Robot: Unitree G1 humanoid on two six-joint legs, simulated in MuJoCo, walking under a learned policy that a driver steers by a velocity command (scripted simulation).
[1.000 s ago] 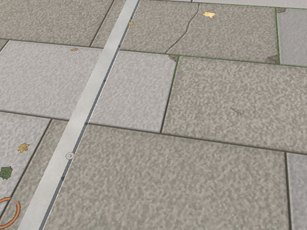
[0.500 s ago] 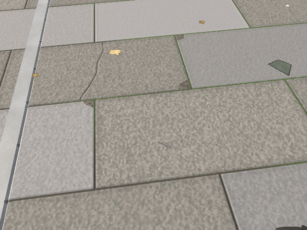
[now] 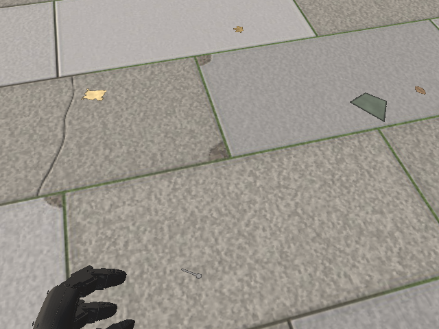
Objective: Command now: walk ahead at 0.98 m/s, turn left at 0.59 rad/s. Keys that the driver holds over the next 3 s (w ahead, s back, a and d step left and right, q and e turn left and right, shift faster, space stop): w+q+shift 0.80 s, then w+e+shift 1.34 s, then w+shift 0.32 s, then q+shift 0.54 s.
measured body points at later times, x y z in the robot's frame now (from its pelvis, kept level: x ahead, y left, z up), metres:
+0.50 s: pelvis +0.45 +0.07 -0.01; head +0.47 +0.07 +0.44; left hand +0.42 +0.33 -0.13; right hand +0.66 -0.15 -0.13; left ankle +0.51 +0.09 -0.71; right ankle +0.31 -0.14 -0.56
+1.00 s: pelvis +0.87 +0.23 +0.02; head +0.88 +0.25 +0.47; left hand +0.69 +0.47 -0.10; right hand +1.18 +0.14 -0.07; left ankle +0.75 +0.25 -0.62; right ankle +0.96 +0.14 -0.71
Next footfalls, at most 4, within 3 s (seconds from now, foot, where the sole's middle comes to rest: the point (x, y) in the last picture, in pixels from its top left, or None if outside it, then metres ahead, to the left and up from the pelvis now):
0.42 left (170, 291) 0.55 0.11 -0.75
0.84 right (148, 172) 0.99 0.17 -0.75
1.22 left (39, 169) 1.04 0.56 -0.75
1.64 right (51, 81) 1.51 0.58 -0.75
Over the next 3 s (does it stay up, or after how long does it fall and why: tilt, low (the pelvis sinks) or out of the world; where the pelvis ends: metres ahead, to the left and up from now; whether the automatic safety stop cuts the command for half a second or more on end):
stays up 2.36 0.50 -0.01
